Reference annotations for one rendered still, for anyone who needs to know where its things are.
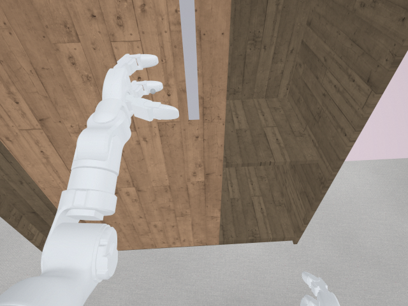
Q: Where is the right robot hand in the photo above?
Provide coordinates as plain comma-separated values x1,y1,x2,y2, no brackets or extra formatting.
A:
300,272,340,306

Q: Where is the wardrobe door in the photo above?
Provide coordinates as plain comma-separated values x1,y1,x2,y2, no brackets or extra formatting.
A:
0,141,57,238
0,0,231,251

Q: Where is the left robot hand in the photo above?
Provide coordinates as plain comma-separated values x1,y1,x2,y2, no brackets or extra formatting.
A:
102,54,179,121

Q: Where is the left robot forearm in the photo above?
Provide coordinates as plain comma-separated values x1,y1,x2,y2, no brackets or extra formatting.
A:
41,98,131,272

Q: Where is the handle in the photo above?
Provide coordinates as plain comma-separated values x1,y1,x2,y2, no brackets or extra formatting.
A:
179,0,200,120

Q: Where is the robot left upper arm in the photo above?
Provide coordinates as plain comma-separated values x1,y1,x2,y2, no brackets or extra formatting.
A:
0,222,118,306

